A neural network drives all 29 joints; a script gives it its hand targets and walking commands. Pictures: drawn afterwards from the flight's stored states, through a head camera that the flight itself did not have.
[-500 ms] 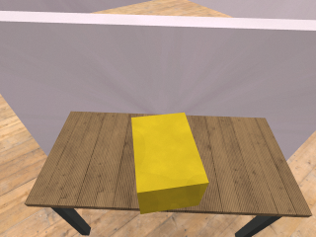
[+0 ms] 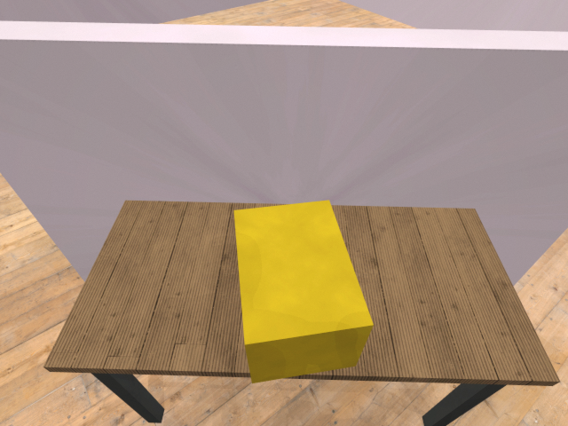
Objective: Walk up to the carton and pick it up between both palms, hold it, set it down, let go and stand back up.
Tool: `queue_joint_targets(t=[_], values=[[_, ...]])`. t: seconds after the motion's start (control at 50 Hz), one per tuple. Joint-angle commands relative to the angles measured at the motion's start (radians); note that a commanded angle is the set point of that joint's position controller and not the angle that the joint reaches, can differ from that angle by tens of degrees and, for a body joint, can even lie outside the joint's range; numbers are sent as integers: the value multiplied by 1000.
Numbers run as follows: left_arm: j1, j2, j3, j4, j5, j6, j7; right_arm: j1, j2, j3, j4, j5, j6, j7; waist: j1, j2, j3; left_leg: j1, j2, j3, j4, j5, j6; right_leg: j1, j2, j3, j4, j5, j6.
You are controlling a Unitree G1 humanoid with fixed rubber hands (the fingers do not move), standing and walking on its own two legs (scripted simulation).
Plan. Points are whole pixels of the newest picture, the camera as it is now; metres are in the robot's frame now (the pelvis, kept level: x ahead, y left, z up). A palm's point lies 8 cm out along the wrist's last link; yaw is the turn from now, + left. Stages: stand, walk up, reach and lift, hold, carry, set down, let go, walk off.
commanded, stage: stand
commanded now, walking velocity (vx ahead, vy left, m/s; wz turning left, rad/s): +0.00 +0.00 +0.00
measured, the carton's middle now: (293, 286) +0.42 +0.01 -0.12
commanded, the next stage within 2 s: none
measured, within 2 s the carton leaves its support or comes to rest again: neither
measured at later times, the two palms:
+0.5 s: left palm out of the picture +0.08 +0.31 -0.11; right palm out of the picture +0.09 -0.31 -0.10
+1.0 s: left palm out of the picture +0.09 +0.31 -0.11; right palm out of the picture +0.08 -0.32 -0.11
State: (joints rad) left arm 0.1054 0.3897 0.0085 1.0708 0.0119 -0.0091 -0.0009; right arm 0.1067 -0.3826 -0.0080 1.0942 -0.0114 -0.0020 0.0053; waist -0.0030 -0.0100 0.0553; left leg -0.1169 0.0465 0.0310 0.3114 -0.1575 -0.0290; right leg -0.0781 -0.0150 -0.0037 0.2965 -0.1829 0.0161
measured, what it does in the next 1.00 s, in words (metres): stands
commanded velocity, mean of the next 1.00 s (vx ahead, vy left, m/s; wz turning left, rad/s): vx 0.00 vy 0.00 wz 0.00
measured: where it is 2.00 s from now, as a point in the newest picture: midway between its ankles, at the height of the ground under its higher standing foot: outside the picture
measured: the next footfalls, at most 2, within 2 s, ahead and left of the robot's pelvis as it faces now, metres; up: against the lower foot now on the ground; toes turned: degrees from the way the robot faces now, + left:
none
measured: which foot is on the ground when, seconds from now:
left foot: down 0.00-1.00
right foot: down 0.00-1.00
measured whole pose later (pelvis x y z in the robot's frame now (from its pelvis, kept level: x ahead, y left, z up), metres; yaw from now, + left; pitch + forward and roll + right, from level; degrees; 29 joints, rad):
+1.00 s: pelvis +0.00 +0.00 +0.00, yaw +0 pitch -2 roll +0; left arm 0.11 0.39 0.01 1.07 0.01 -0.01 0.00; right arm 0.10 -0.39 -0.01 1.09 -0.01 -0.01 0.01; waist 0.00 -0.01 0.05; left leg -0.12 0.05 0.04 0.31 -0.16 -0.03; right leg -0.08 -0.01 0.00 0.30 -0.19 0.01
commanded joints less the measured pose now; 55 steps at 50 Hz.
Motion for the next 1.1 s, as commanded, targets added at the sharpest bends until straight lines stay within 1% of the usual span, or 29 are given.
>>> queue_joint_targets(t=[0.0,0.02,0.08,0.14,0.18,0.2,0.24,0.26,0.3,0.32,0.34,0.36,0.48,0.54,0.58,0.6,0.62,0.66,0.74,0.76,0.84,0.86,0.88,0.9,0.96,1.02,1.04,1.06,1.08], values=[[2,179,32,-41,-6,-10,2,-13,-191,-33,-33,-3,-17,-11,-6,46,-79,36,94,-73,-39,47,46,-19,-117,79,-67,87,-29],[-8,196,32,-29,-16,-12,4,-18,-185,-31,-34,-1,-17,-5,-1,-31,-36,13,109,-95,-46,86,48,-49,-126,80,-47,83,-35],[-12,164,22,-41,-6,-14,0,-39,-209,-42,-41,-4,-21,-11,10,28,-93,41,100,-86,-31,117,48,-21,-124,76,-55,86,-40],[-36,179,30,-34,-1,-15,6,-44,-198,-40,-43,-2,-16,-7,1,-9,-52,8,99,-82,-40,127,48,-40,-120,70,-56,88,-38],[-19,181,31,-30,-5,-14,8,-37,-205,-42,-39,-11,-16,-4,3,42,-42,28,93,-71,-44,105,40,-52,-120,72,-49,88,-29],[-4,193,35,-35,-4,-7,8,-4,-198,-34,-40,1,-25,-9,7,6,-27,4,96,-82,-44,90,44,-56,-125,87,-55,80,-40],[3,186,31,-32,-8,-10,5,-72,-205,-40,-50,-4,-22,-8,17,43,-53,18,99,-75,-32,128,48,-40,-124,79,-46,91,-40],[-12,202,30,-28,-6,-15,6,-42,-176,-37,-41,5,-19,-8,6,-16,-70,52,99,-83,-43,109,48,-43,-130,80,-51,89,-35],[-36,142,22,-40,-9,-13,3,-63,-228,-47,-44,3,-22,-17,26,-4,-80,41,88,-77,-31,148,43,-23,-126,73,-49,157,-37],[-31,166,27,-32,-5,-19,5,-45,-211,-49,-56,3,-27,-13,-2,20,-108,78,103,-69,-30,159,51,-27,-132,92,-29,144,-38],[-27,189,29,-35,-9,-17,8,-74,-175,-39,-47,-3,-18,-10,16,-17,-83,69,110,-74,-27,185,49,-27,-121,68,-52,157,-29],[-46,203,36,-41,2,-17,11,-68,-161,-32,-60,6,-18,-5,0,-27,-112,88,102,-86,-22,178,44,-31,-112,69,-54,146,-27],[-31,167,26,-29,-7,-14,4,-58,-212,-41,-47,1,-26,-12,-4,83,-86,63,100,-70,-34,107,52,-53,-127,97,-57,128,-44],[-7,211,31,-31,-3,-17,7,-42,-178,-37,-50,-5,-13,-10,5,-52,-38,68,110,-86,-37,139,50,-80,-105,55,-53,94,-23],[-4,190,29,-34,-9,-19,1,-37,-176,-34,-43,8,-23,-5,-7,24,-72,63,104,-82,-26,133,48,-60,-113,70,-54,111,-34],[-16,193,31,-33,-3,-20,-4,-43,-203,-43,-40,8,-19,-7,-4,-7,-85,65,104,-79,-31,138,51,-38,-112,61,-61,120,-25],[-34,164,31,-46,3,-20,-5,-36,-220,-45,-49,-5,-16,-14,1,45,-78,38,101,-73,-15,122,51,-6,-125,83,-47,146,-38],[-42,185,30,-40,-1,-15,0,-77,-203,-45,-58,-4,-18,-10,-8,-18,-58,51,108,-83,-26,131,53,-60,-120,52,-41,151,-28],[-31,168,29,-41,-5,-10,4,-46,-193,-46,-43,-2,-24,-8,6,41,-49,18,96,-65,-35,123,53,-31,-131,87,-53,99,-45],[-27,202,38,-45,4,-14,4,-80,-192,-43,-53,1,-25,-6,19,-6,-86,50,101,-71,-29,105,54,-25,-121,81,-47,112,-46],[-39,172,29,-45,1,-15,2,-47,-211,-52,-41,-2,-18,-7,-6,-1,-80,60,104,-71,-39,146,45,-29,-117,73,-49,111,-27],[-23,186,37,-53,-6,-17,2,-63,-213,-49,-45,-9,-23,-12,24,2,-94,47,105,-71,-29,163,50,-9,-123,60,-51,126,-26],[-27,193,29,-33,-5,-13,4,-36,-203,-47,-31,6,-19,-8,-1,-28,-62,71,103,-77,-50,154,43,-58,-117,72,-45,122,-27],[-20,207,40,-46,-7,-13,8,-49,-170,-36,-51,-6,-22,-3,13,48,-67,42,104,-67,-32,146,48,-41,-124,90,-44,122,-39],[-28,207,32,-48,-6,-16,4,-53,-153,-29,-46,3,-23,-6,9,-31,-72,39,117,-79,-33,132,49,-29,-134,85,-31,162,-41],[-33,171,25,-51,-5,-18,7,-59,-197,-46,-62,-12,-18,-12,19,31,-88,73,97,-62,-17,202,50,-42,-125,70,-32,174,-42],[-20,202,30,-36,1,-15,9,-66,-183,-40,-50,-2,-18,-9,0,-9,-110,85,113,-77,-26,161,56,-39,-120,76,-52,169,-35],[-10,186,28,-38,-8,-16,5,-41,-194,-41,-47,-6,-22,-7,11,42,-77,55,100,-67,-28,138,45,-24,-130,82,-71,141,-35],[-40,198,37,-47,-3,-16,9,-44,-188,-43,-55,3,-21,-9,-1,32,-82,37,95,-80,-37,158,45,-20,-125,83,-53,164,-37]])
